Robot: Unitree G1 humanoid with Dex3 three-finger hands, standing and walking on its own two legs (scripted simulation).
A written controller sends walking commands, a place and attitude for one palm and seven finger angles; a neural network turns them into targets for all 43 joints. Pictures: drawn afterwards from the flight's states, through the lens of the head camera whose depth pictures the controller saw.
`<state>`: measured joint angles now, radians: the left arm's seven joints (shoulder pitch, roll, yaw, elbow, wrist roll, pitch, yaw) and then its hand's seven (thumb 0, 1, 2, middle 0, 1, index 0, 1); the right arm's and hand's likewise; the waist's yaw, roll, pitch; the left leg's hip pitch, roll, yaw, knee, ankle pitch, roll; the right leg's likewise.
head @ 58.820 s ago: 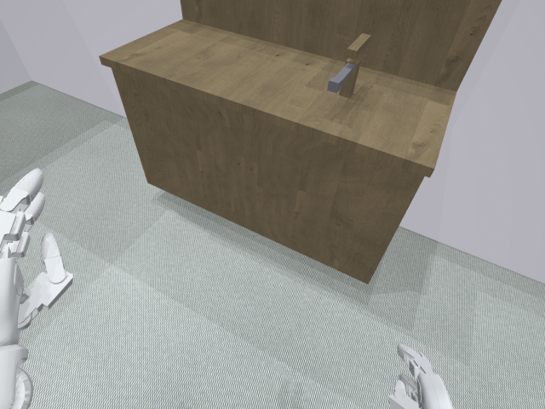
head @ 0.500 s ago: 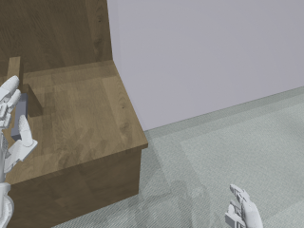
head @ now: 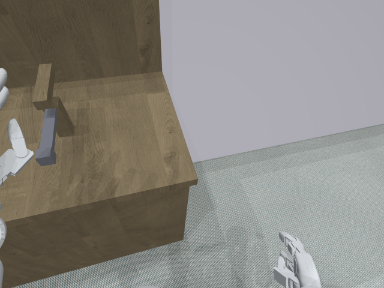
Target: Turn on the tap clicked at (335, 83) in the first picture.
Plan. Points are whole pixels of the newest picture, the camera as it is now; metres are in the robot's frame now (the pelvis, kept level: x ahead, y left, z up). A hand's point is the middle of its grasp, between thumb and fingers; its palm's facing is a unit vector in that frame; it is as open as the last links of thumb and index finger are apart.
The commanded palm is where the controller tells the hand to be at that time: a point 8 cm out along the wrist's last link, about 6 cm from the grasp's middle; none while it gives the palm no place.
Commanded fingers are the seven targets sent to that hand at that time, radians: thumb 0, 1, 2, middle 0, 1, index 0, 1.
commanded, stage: come to a stop and stand still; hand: left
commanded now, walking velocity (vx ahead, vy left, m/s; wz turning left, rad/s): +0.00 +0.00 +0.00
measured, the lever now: (46, 156) +0.31 +0.36 +0.05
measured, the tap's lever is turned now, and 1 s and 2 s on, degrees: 0 0 0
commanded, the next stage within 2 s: none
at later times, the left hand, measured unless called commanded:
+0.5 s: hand out of the picture +0.16 +0.32 +0.17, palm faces +0.47 -0.84 -0.29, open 7.4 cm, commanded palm +0.10 +0.34 +0.18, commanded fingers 0.00 0.90 0.90 -0.20 -0.30 -0.20 -0.30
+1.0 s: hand out of the picture +0.13 +0.34 +0.16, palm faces +0.52 -0.78 -0.34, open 7.4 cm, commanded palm +0.07 +0.36 +0.18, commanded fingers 0.00 0.90 0.90 -0.20 -0.30 -0.20 -0.30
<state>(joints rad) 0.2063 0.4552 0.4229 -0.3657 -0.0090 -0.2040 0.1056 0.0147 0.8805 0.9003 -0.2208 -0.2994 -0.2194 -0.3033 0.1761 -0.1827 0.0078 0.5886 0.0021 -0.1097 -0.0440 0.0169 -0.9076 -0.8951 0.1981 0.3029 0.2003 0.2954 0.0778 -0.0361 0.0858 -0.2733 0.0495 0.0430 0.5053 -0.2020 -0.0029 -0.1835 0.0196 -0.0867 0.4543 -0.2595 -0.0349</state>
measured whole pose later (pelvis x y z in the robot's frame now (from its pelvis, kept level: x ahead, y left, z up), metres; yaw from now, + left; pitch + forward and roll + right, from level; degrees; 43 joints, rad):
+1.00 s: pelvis -0.06 +0.07 +0.00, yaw +7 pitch -4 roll -2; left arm 0.36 0.33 0.34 -0.41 0.01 -0.18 0.10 0.01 0.89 0.90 -0.21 -0.30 -0.21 -0.30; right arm 0.22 -0.17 0.02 0.59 0.00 -0.13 -0.02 0.02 -0.91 -0.90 0.20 0.30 0.20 0.30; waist 0.04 -0.01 0.05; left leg -0.26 -0.03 0.08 0.41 -0.15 0.06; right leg -0.16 0.01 0.04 0.42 -0.27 -0.01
